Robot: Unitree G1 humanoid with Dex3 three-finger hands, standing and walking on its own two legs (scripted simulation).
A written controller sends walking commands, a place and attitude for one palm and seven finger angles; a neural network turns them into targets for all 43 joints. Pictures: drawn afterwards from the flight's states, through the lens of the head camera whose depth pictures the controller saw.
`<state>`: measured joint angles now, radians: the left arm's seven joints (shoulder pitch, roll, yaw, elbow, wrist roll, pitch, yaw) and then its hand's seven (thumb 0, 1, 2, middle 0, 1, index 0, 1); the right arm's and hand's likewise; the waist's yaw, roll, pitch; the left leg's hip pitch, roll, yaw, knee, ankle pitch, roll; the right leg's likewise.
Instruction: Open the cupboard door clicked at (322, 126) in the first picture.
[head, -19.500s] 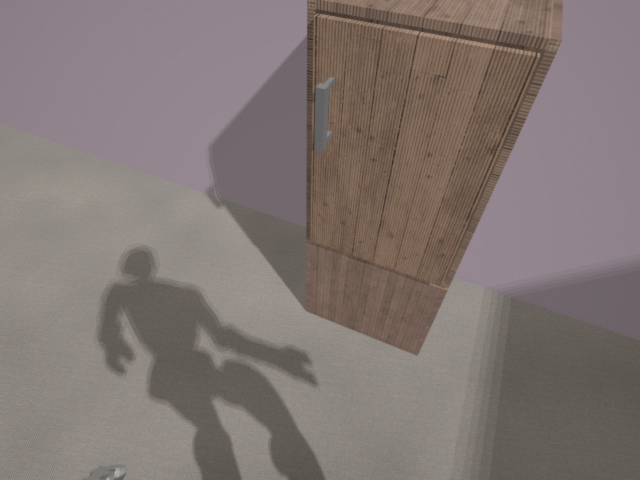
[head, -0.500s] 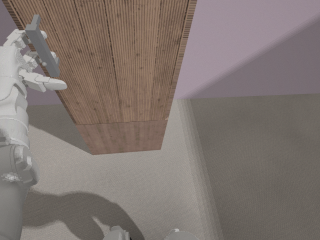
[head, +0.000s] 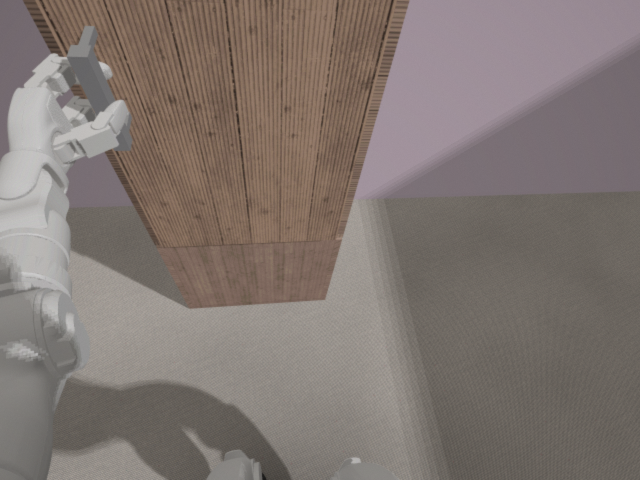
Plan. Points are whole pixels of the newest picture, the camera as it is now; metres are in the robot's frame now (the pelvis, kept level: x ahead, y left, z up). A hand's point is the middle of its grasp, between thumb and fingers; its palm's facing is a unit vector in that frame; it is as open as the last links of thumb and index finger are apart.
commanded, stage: close the thumb around the handle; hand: left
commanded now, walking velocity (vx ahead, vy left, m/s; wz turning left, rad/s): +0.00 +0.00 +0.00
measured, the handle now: (107, 92) +0.57 +0.22 +0.12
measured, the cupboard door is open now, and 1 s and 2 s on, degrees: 0 26 45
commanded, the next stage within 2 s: pull the door open along its arc in 0.14 s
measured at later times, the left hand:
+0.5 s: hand (111, 135) +0.50 +0.20 +0.12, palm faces +0.02 -1.00 +0.00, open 6.6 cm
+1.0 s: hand (158, 230) +0.37 +0.14 +0.12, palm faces +0.34 -0.94 +0.07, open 6.8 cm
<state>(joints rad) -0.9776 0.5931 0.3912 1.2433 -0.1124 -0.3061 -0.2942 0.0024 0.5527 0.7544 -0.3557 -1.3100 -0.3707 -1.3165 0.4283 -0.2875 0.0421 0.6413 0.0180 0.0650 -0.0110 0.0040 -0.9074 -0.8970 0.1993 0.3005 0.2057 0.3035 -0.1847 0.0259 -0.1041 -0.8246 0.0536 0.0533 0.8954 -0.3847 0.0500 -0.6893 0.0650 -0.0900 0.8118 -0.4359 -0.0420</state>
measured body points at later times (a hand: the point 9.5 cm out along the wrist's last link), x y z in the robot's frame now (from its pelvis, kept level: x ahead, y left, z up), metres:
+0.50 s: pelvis -0.01 +0.00 +0.00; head +0.09 +0.01 +0.44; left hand +0.49 +0.25 +0.12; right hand -0.03 -0.27 -0.11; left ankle +0.02 +0.08 -0.69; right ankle -0.03 -0.10 -0.69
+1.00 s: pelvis +0.01 -0.02 +0.02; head +0.02 -0.03 +0.47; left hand +0.34 +0.19 +0.12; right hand +0.17 -0.25 -0.08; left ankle +0.02 +0.08 -0.69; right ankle -0.03 -0.10 -0.69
